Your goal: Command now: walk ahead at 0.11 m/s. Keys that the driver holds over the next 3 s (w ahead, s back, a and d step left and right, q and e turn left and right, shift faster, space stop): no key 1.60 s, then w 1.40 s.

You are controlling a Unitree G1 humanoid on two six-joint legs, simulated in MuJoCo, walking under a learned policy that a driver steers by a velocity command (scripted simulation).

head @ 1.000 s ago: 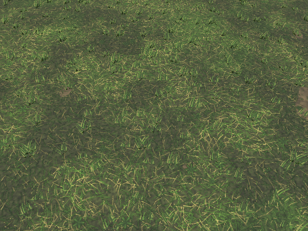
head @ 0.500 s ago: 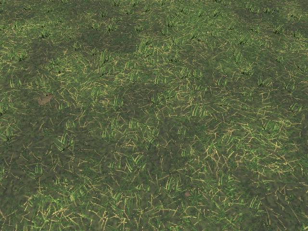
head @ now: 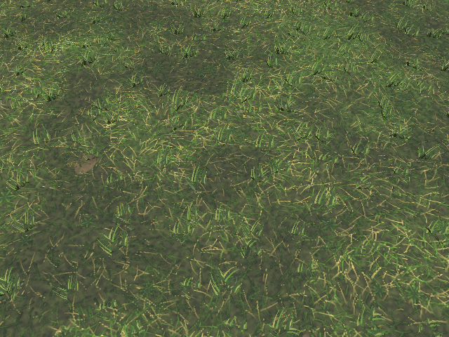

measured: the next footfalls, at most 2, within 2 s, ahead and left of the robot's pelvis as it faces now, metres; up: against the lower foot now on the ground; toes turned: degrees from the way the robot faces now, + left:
right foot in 0.04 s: +0.06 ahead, -0.14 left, +0.00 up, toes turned -1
